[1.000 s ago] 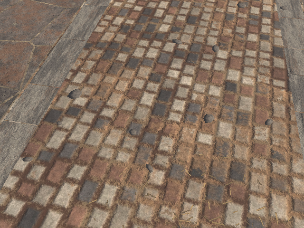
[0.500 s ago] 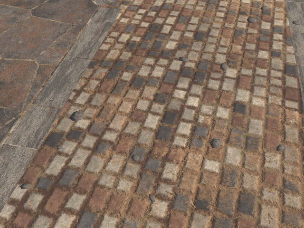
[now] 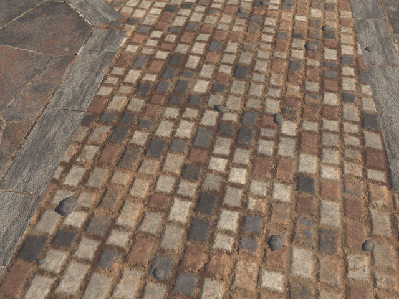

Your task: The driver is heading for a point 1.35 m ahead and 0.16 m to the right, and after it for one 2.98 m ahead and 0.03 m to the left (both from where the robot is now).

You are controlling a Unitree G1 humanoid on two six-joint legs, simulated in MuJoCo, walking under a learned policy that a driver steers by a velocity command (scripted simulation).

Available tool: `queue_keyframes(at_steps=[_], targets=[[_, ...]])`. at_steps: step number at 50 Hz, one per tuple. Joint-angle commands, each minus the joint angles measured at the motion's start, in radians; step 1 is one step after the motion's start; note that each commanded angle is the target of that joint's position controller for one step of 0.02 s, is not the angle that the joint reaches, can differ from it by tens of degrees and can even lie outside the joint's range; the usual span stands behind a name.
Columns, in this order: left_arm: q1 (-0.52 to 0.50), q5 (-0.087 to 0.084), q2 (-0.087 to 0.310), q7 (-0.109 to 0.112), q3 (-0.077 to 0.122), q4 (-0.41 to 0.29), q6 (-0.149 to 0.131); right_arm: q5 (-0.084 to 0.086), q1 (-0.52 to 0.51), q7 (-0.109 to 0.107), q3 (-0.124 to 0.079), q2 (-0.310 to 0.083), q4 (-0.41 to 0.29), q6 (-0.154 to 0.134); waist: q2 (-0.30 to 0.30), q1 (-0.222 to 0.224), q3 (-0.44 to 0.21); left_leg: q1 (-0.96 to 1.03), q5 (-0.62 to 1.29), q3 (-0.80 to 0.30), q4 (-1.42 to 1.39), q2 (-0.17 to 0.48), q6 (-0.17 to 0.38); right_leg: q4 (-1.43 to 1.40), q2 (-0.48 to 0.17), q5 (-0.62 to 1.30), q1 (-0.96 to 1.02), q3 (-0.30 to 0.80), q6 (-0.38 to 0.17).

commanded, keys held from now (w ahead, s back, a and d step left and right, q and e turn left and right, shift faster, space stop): w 1.00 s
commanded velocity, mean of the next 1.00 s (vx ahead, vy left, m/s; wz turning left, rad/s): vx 0.50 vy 0.00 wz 0.00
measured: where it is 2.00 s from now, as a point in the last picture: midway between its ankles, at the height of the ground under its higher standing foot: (207, 167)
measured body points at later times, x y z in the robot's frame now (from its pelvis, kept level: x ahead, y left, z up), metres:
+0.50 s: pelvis +0.28 -0.08 +0.00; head +0.29 -0.10 +0.45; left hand +0.33 +0.18 -0.12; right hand +0.37 -0.35 -0.14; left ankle +0.28 +0.08 -0.66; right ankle +0.30 -0.17 -0.74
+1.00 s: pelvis +0.55 -0.01 -0.01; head +0.58 +0.00 +0.44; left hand +0.59 +0.25 -0.15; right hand +0.67 -0.28 -0.13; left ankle +0.61 +0.07 -0.74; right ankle +0.46 -0.16 -0.65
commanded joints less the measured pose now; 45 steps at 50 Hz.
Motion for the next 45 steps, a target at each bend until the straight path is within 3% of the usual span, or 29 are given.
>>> queue_keyframes(at_steps=[1,5,10,12,13,14,15,16,17,18,19,20,22,23,25,28,32,36,39,41,42,43,44,45], targets=[[0.036,0.013,0.047,0.007,0.014,-0.042,0.003,0.001,-0.04,-0.02,-0.02,-0.131,-0.054,-0.018,0.078,0.047,0.055,-0.108,0.063,-0.207,-0.209,0.278,0.172,-0.137,-0.042,0.159,-0.022,0.001,0.027],[-0.126,0.004,0.029,-0.006,0.007,-0.084,-0.009,0.017,0.041,-0.035,-0.025,-0.159,-0.038,-0.005,0.077,-0.011,0.054,-0.016,0.081,-0.161,-0.192,0.264,0.128,-0.428,0.002,0.306,0.005,-0.036,0.035],[-0.249,-0.01,0.043,-0.037,0.003,-0.133,-0.018,0.027,0.114,-0.038,-0.032,-0.17,-0.005,0.016,0.09,-0.048,0.082,0.143,0.054,-0.177,-0.122,0.325,0.113,-0.582,0.032,0.22,0.007,-0.043,0.018],[-0.228,-0.01,0.065,-0.047,0.009,-0.14,-0.026,0.028,0.105,-0.04,-0.038,-0.181,-0.003,0.026,0.102,-0.023,0.069,0.188,0.099,-0.192,-0.069,0.35,0.098,-0.623,0.047,0.138,0.061,-0.051,-0.01],[-0.176,-0.009,0.082,-0.048,0.018,-0.13,-0.031,0.027,0.087,-0.041,-0.04,-0.189,-0.006,0.032,0.113,0.012,0.042,0.191,0.208,-0.184,-0.009,0.345,0.085,-0.643,0.071,0.108,0.145,-0.071,-0.027],[-0.055,-0.007,0.116,-0.046,0.039,-0.094,-0.033,0.023,0.067,-0.041,-0.035,-0.179,-0.012,0.038,0.107,0.076,-0.027,0.174,0.375,-0.145,0.136,0.3,0.063,-0.666,0.105,0.098,0.306,-0.099,-0.051],[0.146,-0.002,0.185,-0.038,0.067,-0.041,-0.036,0.009,0.059,-0.04,-0.019,-0.14,-0.03,0.038,0.06,0.153,-0.166,0.044,0.367,-0.089,0.398,0.238,0.028,-0.639,0.036,0.124,0.593,-0.021,-0.102],[0.289,0.014,0.301,-0.036,0.096,-0.013,-0.028,0.005,0.158,-0.031,0.015,-0.029,-0.048,0.018,-0.179,0.144,-0.318,-0.38,0.019,-0.006,0.815,0.075,-0.053,-0.686,-0.219,0.017,1.011,0.402,-0.254],[0.31,0.012,0.234,-0.04,0.076,-0.008,-0.026,0.018,0.164,-0.026,0.015,-0.048,-0.036,-0.01,-0.231,0.147,-0.387,-0.537,-0.421,-0.157,0.989,0.037,-0.047,-0.833,-0.283,-0.064,1.069,0.685,-0.296],[0.224,0.007,0.168,-0.04,0.054,-0.022,-0.029,0.046,0.074,-0.022,-0.012,-0.151,-0.06,-0.026,-0.155,0.131,-0.247,-0.623,-0.368,-0.189,1.058,0.102,-0.023,-0.842,-0.251,-0.074,0.954,0.558,-0.239],[0.122,0.005,0.132,-0.04,0.041,-0.047,-0.027,0.049,0.005,-0.025,-0.015,-0.162,-0.081,-0.029,-0.085,0.1,-0.158,-0.61,-0.269,-0.157,1.03,0.16,-0.014,-0.858,-0.214,0.002,0.806,0.407,-0.206],[0.051,0.009,0.1,-0.045,0.03,-0.058,-0.025,0.035,-0.032,-0.032,-0.019,-0.15,-0.085,-0.023,-0.021,0.072,-0.091,-0.569,-0.194,-0.139,0.966,0.196,-0.018,-0.898,-0.168,0.075,0.671,0.304,-0.189],[0.016,0.018,0.065,-0.054,0.02,-0.05,-0.029,0.023,-0.004,-0.037,-0.024,-0.111,-0.078,0.007,-0.047,0.019,-0.046,-0.459,-0.115,-0.137,0.876,0.234,-0.028,-0.962,-0.105,0.141,0.529,0.185,-0.167],[0.033,0.017,0.07,-0.054,0.022,-0.037,-0.032,0.022,0.013,-0.038,-0.023,-0.09,-0.071,0.018,-0.045,0.01,-0.037,-0.442,-0.097,-0.126,0.859,0.233,-0.035,-0.979,-0.092,0.191,0.504,0.15,-0.175],[0.071,0.018,0.099,-0.047,0.03,-0.013,-0.035,0.017,-0.018,-0.042,-0.027,-0.088,-0.086,0.029,-0.026,0.004,-0.01,-0.487,-0.037,-0.121,0.799,0.237,-0.051,-1.0,-0.088,0.281,0.5,0.101,-0.187],[0.122,0.016,0.111,-0.029,0.032,0.011,-0.025,0.01,-0.136,-0.041,-0.03,-0.084,-0.127,0.028,-0.014,0.028,0.018,-0.57,0.092,-0.117,0.633,0.237,-0.07,-1.014,-0.085,0.328,0.544,0.06,-0.18],[0.175,0.007,0.126,-0.015,0.033,0.034,-0.017,0.016,-0.278,-0.03,-0.023,-0.063,-0.165,0.02,-0.02,0.07,0.049,-0.529,0.237,-0.083,0.402,0.204,-0.071,-1.036,-0.063,0.263,0.565,0.007,-0.154],[0.24,-0.001,0.132,-0.01,0.038,0.074,-0.003,0.024,-0.385,-0.012,-0.017,-0.065,-0.202,0.013,-0.021,0.101,0.091,-0.55,0.211,-0.075,0.289,0.184,-0.056,-1.008,-0.103,0.244,0.679,0.008,-0.153],[0.239,-0.005,0.144,-0.003,0.046,0.087,0.01,0.027,-0.408,0.007,-0.019,-0.079,-0.225,0.002,-0.028,0.085,0.092,-0.53,0.119,-0.072,0.24,0.172,-0.024,-0.947,-0.141,0.314,0.759,0.014,-0.138],[0.205,-0.004,0.161,-0.001,0.053,0.082,0.019,0.026,-0.329,0.01,-0.034,-0.112,-0.21,-0.004,-0.053,0.033,0.037,-0.373,0.056,-0.034,0.221,0.127,0.003,-0.853,-0.136,0.536,0.765,0.0,-0.118],[0.182,-0.002,0.157,-0.001,0.051,0.077,0.024,0.024,-0.209,0.006,-0.054,-0.143,-0.174,-0.004,-0.054,-0.032,-0.034,-0.202,0.056,-0.002,0.207,0.089,0.025,-0.715,-0.099,0.691,0.738,-0.032,-0.098],[0.173,0.006,0.133,-0.002,0.039,0.064,0.026,0.022,-0.023,-0.002,-0.079,-0.198,-0.118,-0.003,-0.026,-0.107,-0.151,0.076,0.084,-0.042,0.232,0.121,0.062,-0.489,-0.042,0.655,0.61,-0.07,-0.066],[0.265,0.017,0.044,-0.01,0.012,0.044,0.014,-0.001,0.134,-0.011,-0.104,-0.298,-0.091,0.001,0.172,-0.098,-0.32,0.487,0.022,-0.429,0.222,0.383,0.194,-0.087,0.086,0.264,0.238,-0.112,-0.003],[0.297,0.004,0.0,-0.019,-0.005,0.061,-0.014,0.01,0.152,-0.008,-0.091,-0.267,-0.082,0.007,0.319,-0.083,-0.424,0.614,-0.102,-0.809,0.038,0.502,0.282,0.148,0.199,-0.356,0.017,0.002,0.019]])
Keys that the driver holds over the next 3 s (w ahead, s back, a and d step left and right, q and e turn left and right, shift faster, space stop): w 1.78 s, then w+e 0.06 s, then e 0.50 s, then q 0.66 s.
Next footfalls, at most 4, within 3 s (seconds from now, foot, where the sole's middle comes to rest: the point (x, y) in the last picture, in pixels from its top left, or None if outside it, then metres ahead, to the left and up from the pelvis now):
0.30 right None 0.34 -0.17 -0.78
0.86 left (181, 262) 0.65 0.07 -0.78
1.42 right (238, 188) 0.97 -0.16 -0.78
1.96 left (179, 136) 1.27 0.08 -0.78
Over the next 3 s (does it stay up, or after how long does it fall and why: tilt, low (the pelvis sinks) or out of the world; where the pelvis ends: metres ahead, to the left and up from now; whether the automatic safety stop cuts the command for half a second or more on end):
stays up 1.17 -0.01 -0.01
